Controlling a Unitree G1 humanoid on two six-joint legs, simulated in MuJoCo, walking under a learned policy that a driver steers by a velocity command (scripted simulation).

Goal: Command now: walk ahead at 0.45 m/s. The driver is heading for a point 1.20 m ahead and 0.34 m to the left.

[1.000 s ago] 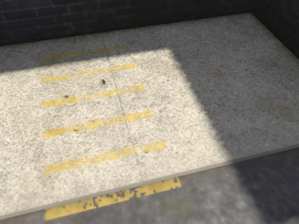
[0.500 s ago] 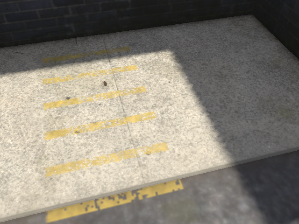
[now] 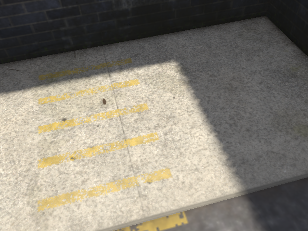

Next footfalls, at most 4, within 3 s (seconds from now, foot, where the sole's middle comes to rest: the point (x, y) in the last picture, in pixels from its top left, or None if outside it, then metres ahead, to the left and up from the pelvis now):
0.24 left None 0.31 0.08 -0.78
0.66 right None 0.31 -0.11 -0.78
1.26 right None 0.41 -0.13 -0.78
1.72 left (155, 190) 0.71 0.07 -0.78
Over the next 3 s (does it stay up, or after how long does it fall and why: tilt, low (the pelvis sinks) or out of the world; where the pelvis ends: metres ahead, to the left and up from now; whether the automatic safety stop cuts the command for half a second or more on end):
stays up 1.10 0.30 -0.01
